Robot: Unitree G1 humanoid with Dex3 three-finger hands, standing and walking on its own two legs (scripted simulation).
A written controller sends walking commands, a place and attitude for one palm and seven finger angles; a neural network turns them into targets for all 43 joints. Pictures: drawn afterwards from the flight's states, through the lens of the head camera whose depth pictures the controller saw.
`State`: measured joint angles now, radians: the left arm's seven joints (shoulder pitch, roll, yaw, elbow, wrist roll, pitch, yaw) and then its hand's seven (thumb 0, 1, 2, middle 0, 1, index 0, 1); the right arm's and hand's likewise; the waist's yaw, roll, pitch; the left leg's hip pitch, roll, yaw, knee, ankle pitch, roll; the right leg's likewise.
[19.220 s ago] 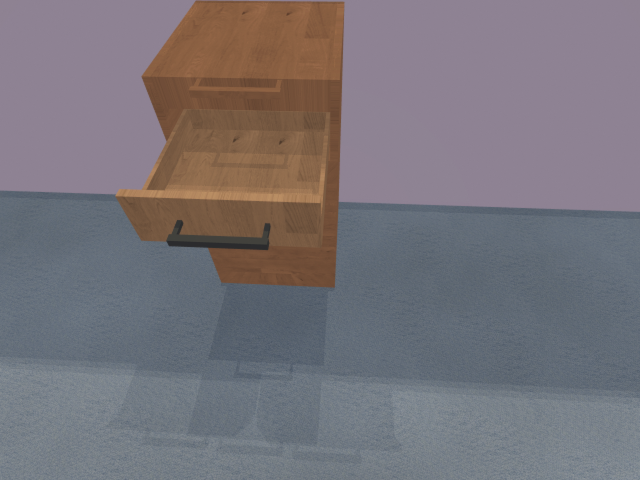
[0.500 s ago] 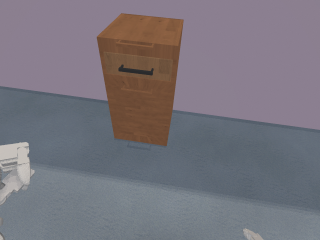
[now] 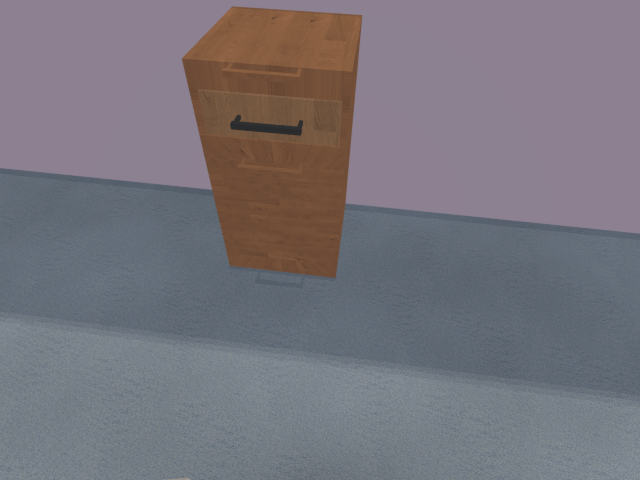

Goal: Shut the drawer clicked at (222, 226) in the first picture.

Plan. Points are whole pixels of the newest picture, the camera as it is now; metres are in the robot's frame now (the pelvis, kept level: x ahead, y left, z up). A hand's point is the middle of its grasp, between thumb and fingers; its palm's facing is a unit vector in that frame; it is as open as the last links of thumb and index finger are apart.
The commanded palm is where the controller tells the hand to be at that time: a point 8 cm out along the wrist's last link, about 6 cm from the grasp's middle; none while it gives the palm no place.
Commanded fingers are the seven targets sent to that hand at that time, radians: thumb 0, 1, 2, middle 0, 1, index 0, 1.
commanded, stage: let the arm hang, fingers relaxed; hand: left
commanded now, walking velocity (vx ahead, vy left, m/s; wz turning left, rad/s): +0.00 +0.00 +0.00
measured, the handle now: (267, 124) +1.00 +0.16 -0.08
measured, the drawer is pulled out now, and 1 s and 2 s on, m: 0.00 0.00 0.00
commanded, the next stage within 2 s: look to check the result in 0.86 s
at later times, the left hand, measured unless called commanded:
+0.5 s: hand out of the picture -0.01 +0.17 -0.16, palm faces +0.00 -0.98 -0.18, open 6.8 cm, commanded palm none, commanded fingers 0.00 0.90 0.90 -0.20 -0.30 -0.20 -0.30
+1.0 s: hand out of the picture +0.02 +0.16 -0.16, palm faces +0.00 -0.98 -0.18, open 7.4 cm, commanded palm none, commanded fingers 0.00 0.90 0.90 -0.20 -0.30 -0.20 -0.30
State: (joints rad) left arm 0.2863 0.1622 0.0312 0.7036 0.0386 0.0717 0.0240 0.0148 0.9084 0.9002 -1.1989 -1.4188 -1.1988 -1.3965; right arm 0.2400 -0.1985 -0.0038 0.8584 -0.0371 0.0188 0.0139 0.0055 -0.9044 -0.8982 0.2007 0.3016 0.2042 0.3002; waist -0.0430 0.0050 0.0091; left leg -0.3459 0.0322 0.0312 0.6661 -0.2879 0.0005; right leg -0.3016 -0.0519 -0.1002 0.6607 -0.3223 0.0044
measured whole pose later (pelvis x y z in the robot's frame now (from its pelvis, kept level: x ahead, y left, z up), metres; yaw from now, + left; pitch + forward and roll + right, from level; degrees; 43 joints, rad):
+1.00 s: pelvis +0.03 +0.00 +0.02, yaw -2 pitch -1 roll +0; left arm 0.31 0.11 0.02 1.13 0.02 -0.01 0.04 0.01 0.91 0.90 -0.20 -0.30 -0.20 -0.29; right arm 0.33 -0.10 -0.03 1.14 -0.02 0.00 -0.03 0.00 -0.91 -0.90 0.20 0.30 0.20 0.30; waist -0.01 0.01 0.05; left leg -0.20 0.03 0.08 0.44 -0.22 0.00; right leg -0.18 -0.04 -0.06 0.45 -0.24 0.01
